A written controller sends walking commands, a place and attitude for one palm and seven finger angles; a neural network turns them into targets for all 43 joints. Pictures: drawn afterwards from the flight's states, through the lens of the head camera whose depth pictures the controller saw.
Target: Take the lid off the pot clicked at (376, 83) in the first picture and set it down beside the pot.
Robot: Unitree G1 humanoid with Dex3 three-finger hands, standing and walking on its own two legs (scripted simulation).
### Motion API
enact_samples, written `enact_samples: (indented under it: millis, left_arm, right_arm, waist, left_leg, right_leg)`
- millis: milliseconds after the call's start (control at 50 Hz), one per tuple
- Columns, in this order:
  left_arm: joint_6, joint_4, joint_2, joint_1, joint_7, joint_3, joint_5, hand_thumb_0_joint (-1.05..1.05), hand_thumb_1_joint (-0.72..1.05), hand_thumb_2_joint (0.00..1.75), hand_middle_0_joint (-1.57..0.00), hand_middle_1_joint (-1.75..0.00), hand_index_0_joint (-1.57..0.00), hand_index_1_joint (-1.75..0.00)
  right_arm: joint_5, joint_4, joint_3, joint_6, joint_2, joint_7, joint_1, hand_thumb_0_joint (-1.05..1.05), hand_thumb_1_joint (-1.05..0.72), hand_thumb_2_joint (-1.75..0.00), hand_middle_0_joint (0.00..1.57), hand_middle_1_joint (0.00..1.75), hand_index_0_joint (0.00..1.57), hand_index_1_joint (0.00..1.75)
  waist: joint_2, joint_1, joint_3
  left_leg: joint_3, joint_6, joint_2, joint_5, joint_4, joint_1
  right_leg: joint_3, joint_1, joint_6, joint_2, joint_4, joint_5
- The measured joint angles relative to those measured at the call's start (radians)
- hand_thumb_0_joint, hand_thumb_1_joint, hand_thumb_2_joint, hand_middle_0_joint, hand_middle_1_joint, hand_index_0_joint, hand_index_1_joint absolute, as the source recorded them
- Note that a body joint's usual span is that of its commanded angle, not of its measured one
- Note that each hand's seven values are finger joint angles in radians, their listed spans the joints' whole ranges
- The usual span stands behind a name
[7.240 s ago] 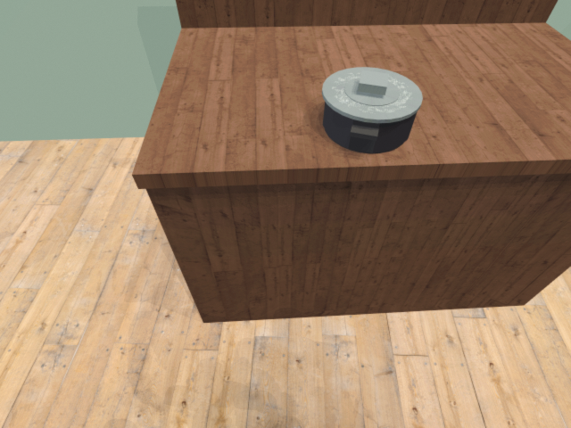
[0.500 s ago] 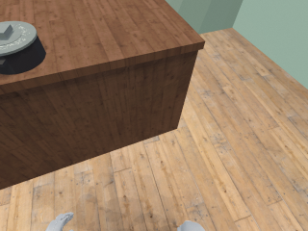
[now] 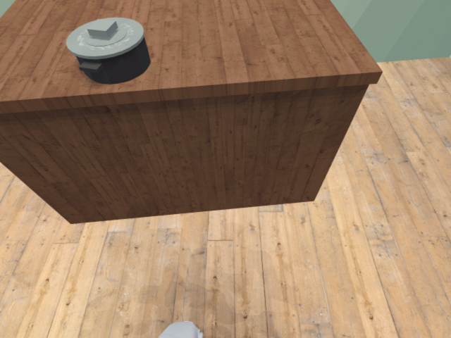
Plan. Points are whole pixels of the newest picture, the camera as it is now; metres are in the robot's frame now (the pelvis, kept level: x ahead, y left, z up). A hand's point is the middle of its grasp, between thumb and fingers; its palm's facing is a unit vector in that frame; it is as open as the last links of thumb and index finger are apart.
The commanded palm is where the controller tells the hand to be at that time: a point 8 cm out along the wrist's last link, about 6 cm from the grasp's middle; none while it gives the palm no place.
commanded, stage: turn to face it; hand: left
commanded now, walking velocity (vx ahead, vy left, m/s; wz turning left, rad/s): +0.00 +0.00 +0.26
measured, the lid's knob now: (102, 28) +0.81 +0.37 +0.12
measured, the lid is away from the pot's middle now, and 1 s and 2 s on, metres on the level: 0.00 0.00 0.00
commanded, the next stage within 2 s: take the last steps up to it in 0.10 s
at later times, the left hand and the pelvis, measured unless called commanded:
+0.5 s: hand out of the picture +0.05 +0.24 -0.16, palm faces +0.13 -0.96 -0.23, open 7.4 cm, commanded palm none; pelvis +0.02 +0.04 +0.00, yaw +7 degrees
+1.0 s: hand out of the picture +0.04 +0.22 -0.17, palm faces +0.31 -0.93 -0.19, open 7.4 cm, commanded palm none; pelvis +0.16 +0.09 -0.01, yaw +12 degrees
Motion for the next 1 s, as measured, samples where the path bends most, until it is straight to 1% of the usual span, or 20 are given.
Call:
enact_samples:
  millis: [60, 100, 120, 140, 180, 220, 280, 340, 420, 500, 540, 560, 580, 620, 680, 740, 800, 880, 940, 1000]
  left_arm:
    - [0.009, 0.027, 0.019, 0.03, 0.0, 0.01, 0.002, 0.0, 0.9, 0.9, -0.2, -0.3, -0.21, -0.3]
    - [0.018, 0.044, 0.035, 0.055, 0.0, 0.018, -0.005, 0.0, 0.9, 0.9, -0.2, -0.3, -0.21, -0.3]
    - [0.026, 0.055, 0.048, 0.058, 0.0, 0.024, -0.009, 0.01, 0.9, 0.9, -0.2, -0.3, -0.21, -0.3]
    - [0.038, 0.066, 0.061, 0.055, 0.002, 0.028, -0.01, 0.01, 0.9, 0.9, -0.2, -0.3, -0.21, -0.3]
    - [0.057, 0.089, 0.074, 0.045, 0.007, 0.032, -0.01, 0.01, 0.9, 0.9, -0.2, -0.3, -0.21, -0.3]
    - [0.062, 0.104, 0.078, 0.032, 0.005, 0.034, -0.011, 0.01, 0.9, 0.9, -0.2, -0.3, -0.2, -0.3]
    - [0.053, 0.108, 0.075, 0.019, -0.003, 0.032, -0.008, 0.01, 0.9, 0.9, -0.2, -0.3, -0.2, -0.3]
    - [0.044, 0.106, 0.064, 0.015, -0.016, 0.028, -0.003, 0.01, 0.9, 0.9, -0.2, -0.3, -0.2, -0.3]
    - [0.035, 0.101, 0.043, 0.008, -0.029, 0.022, 0.001, 0.01, 0.9, 0.9, -0.2, -0.3, -0.2, -0.3]
    - [0.022, 0.089, 0.021, -0.009, -0.037, 0.016, 0.003, 0.01, 0.9, 0.9, -0.2, -0.3, -0.2, -0.3]
    - [0.007, 0.08, 0.01, -0.017, -0.039, 0.013, 0.003, 0.01, 0.9, 0.9, -0.2, -0.3, -0.2, -0.3]
    - [-0.004, 0.073, 0.008, -0.017, -0.039, 0.012, 0.004, 0.01, 0.9, 0.9, -0.2, -0.3, -0.2, -0.3]
    - [-0.02, 0.067, 0.005, -0.017, -0.038, 0.012, 0.006, 0.01, 0.9, 0.9, -0.2, -0.3, -0.2, -0.3]
    - [-0.041, 0.066, -0.018, -0.018, -0.031, 0.009, 0.003, 0.0, 0.9, 0.9, -0.2, -0.3, -0.2, -0.3]
    - [-0.06, 0.081, -0.042, 0.03, -0.02, 0.007, -0.003, 0.0, 0.9, 0.9, -0.2, -0.3, -0.21, -0.3]
    - [-0.064, 0.12, -0.057, 0.079, -0.015, 0.007, -0.005, 0.0, 0.9, 0.9, -0.2, -0.3, -0.21, -0.3]
    - [-0.072, 0.159, -0.069, 0.118, -0.015, 0.003, -0.005, 0.0, 0.9, 0.9, -0.2, -0.3, -0.21, -0.3]
    - [-0.08, 0.198, -0.083, 0.16, -0.016, -0.001, -0.001, 0.0, 0.9, 0.9, -0.2, -0.3, -0.21, -0.3]
    - [-0.077, 0.22, -0.084, 0.184, -0.015, 0.001, 0.002, 0.0, 0.9, 0.9, -0.2, -0.3, -0.21, -0.3]
    - [-0.068, 0.238, -0.075, 0.208, -0.013, 0.01, 0.003, 0.0, 0.9, 0.9, -0.2, -0.3, -0.21, -0.3]
  right_arm:
    - [0.004, -0.012, 0.012, -0.016, 0.01, -0.004, -0.036, 0.01, -0.91, -0.9, 0.2, 0.3, 0.19, 0.3]
    - [0.004, -0.028, 0.021, -0.033, 0.013, -0.005, -0.048, 0.01, -0.91, -0.9, 0.2, 0.3, 0.19, 0.3]
    - [0.001, -0.033, 0.022, -0.044, 0.021, -0.006, -0.055, 0.01, -0.91, -0.9, 0.2, 0.3, 0.19, 0.3]
    - [-0.001, -0.038, 0.026, -0.05, 0.03, -0.008, -0.061, 0.01, -0.91, -0.9, 0.2, 0.3, 0.19, 0.3]
    - [-0.003, -0.045, 0.037, -0.058, 0.042, -0.016, -0.062, 0.01, -0.91, -0.9, 0.2, 0.3, 0.19, 0.3]
    - [-0.004, -0.044, 0.045, -0.06, 0.051, -0.026, -0.058, 0.0, -0.91, -0.9, 0.2, 0.3, 0.19, 0.3]
    - [-0.003, -0.035, 0.055, -0.064, 0.063, -0.03, -0.043, 0.0, -0.91, -0.9, 0.2, 0.3, 0.2, 0.3]
    - [-0.003, -0.025, 0.058, -0.071, 0.074, -0.027, -0.012, 0.0, -0.9, -0.89, 0.2, 0.3, 0.2, 0.3]
    - [-0.007, -0.008, 0.055, -0.08, 0.083, -0.023, 0.046, 0.0, -0.9, -0.89, 0.2, 0.3, 0.2, 0.3]
    - [-0.011, 0.022, 0.043, -0.086, 0.07, -0.025, 0.112, 0.0, -0.91, -0.89, 0.2, 0.3, 0.2, 0.3]
    - [-0.011, 0.044, 0.04, -0.084, 0.061, -0.026, 0.148, 0.0, -0.91, -0.89, 0.2, 0.3, 0.2, 0.3]
    - [-0.009, 0.055, 0.038, -0.082, 0.058, -0.027, 0.169, 0.0, -0.91, -0.89, 0.2, 0.3, 0.2, 0.3]
    - [-0.004, 0.066, 0.036, -0.081, 0.056, -0.027, 0.188, 0.0, -0.91, -0.89, 0.2, 0.3, 0.2, 0.3]
    - [-0.008, 0.097, 0.029, -0.065, 0.041, -0.022, 0.208, 0.0, -0.91, -0.9, 0.2, 0.3, 0.2, 0.3]
    - [-0.018, 0.125, 0.017, -0.049, 0.028, -0.006, 0.212, 0.01, -0.91, -0.9, 0.2, 0.3, 0.19, 0.3]
    - [-0.02, 0.117, 0.008, -0.056, 0.027, 0.003, 0.201, 0.01, -0.91, -0.9, 0.2, 0.3, 0.19, 0.3]
    - [-0.017, 0.103, 0.004, -0.063, 0.035, 0.008, 0.178, 0.01, -0.91, -0.9, 0.2, 0.3, 0.19, 0.3]
    - [-0.014, 0.087, 0.007, -0.07, 0.047, 0.016, 0.125, 0.01, -0.91, -0.9, 0.19, 0.3, 0.19, 0.3]
    - [-0.011, 0.073, 0.014, -0.079, 0.057, 0.023, 0.074, 0.01, -0.91, -0.9, 0.19, 0.3, 0.19, 0.3]
    - [-0.011, 0.053, 0.024, -0.1, 0.068, 0.023, 0.027, 0.01, -0.91, -0.9, 0.19, 0.3, 0.19, 0.3]
  waist:
    - [-0.02, 0.022, 0.002]
    - [-0.026, 0.03, -0.009]
    - [-0.042, 0.031, -0.01]
    - [-0.058, 0.038, -0.006]
    - [-0.064, 0.045, -0.007]
    - [-0.058, 0.046, -0.013]
    - [-0.047, 0.048, -0.026]
    - [-0.034, 0.043, -0.049]
    - [-0.016, 0.022, -0.074]
    - [0.002, -0.007, -0.084]
    - [0.011, -0.016, -0.086]
    - [0.012, -0.018, -0.088]
    - [0.013, -0.018, -0.09]
    - [0.046, -0.016, -0.083]
    - [0.054, -0.01, -0.095]
    - [0.046, -0.019, -0.101]
    - [0.033, -0.017, -0.096]
    - [0.022, 0.006, -0.079]
    - [0.014, 0.03, -0.064]
    - [0.0, 0.051, -0.052]
  left_leg:
    - [0.03, 0.015, -0.012, 0.02, -0.164, 0.073]
    - [0.049, 0.036, -0.014, 0.13, -0.335, 0.147]
    - [0.051, 0.062, -0.024, 0.139, -0.346, 0.147]
    - [0.052, 0.085, -0.034, 0.131, -0.329, 0.14]
    - [0.043, 0.11, -0.038, 0.124, -0.327, 0.142]
    - [0.028, 0.117, -0.04, 0.145, -0.365, 0.159]
    - [0.012, 0.122, -0.046, 0.186, -0.434, 0.19]
    - [0.001, 0.127, -0.053, 0.21, -0.483, 0.214]
    - [-0.009, 0.133, -0.066, 0.22, -0.517, 0.232]
    - [-0.019, 0.129, -0.079, 0.207, -0.518, 0.243]
    - [-0.024, 0.12, -0.082, 0.182, -0.489, 0.242]
    - [-0.028, 0.115, -0.085, 0.157, -0.452, 0.232]
    - [-0.028, 0.115, -0.087, 0.106, -0.385, 0.207]
    - [-0.034, 0.109, -0.069, 0.009, -0.175, 0.129]
    - [-0.009, 0.095, -0.038, 0.068, 0.071, 0.002]
    - [0.008, 0.07, 0.012, 0.18, 0.128, -0.088]
    - [0.015, 0.05, 0.052, 0.251, 0.093, -0.144]
    - [0.037, 0.043, 0.077, 0.291, -0.038, -0.163]
    - [0.064, 0.057, 0.069, 0.286, -0.172, -0.13]
    - [0.095, 0.08, 0.039, 0.26, -0.306, -0.047]
  right_leg:
    - [-0.017, -0.013, 0.017, -0.015, 0.032, -0.016]
    - [-0.03, -0.037, 0.035, -0.022, 0.086, -0.044]
    - [-0.018, -0.063, 0.045, -0.031, 0.147, -0.08]
    - [0.013, -0.093, 0.053, -0.029, 0.225, -0.153]
    - [0.07, -0.153, 0.061, -0.003, 0.379, -0.236]
    - [0.101, -0.2, 0.067, 0.014, 0.491, -0.215]
    - [0.12, -0.234, 0.075, 0.019, 0.543, -0.151]
    - [0.12, -0.235, 0.074, 0.016, 0.51, -0.121]
    - [0.11, -0.215, 0.062, 0.017, 0.403, -0.118]
    - [0.1, -0.171, 0.046, 0.031, 0.254, -0.121]
    - [0.09, -0.125, 0.039, 0.047, 0.148, -0.09]
    - [0.085, -0.087, 0.035, 0.054, 0.076, -0.069]
    - [0.084, -0.066, 0.018, 0.056, 0.028, -0.029]
    - [0.056, -0.054, -0.014, 0.068, 0.053, 0.002]
    - [0.047, 0.002, -0.023, 0.066, -0.003, -0.001]
    - [0.041, 0.071, -0.012, 0.057, -0.099, 0.023]
    - [0.034, 0.128, -0.005, 0.045, -0.169, 0.033]
    - [0.028, 0.182, 0.016, 0.027, -0.211, 0.016]
    - [0.022, 0.211, 0.041, 0.011, -0.203, -0.021]
    - [0.024, 0.219, 0.07, -0.013, -0.131, -0.096]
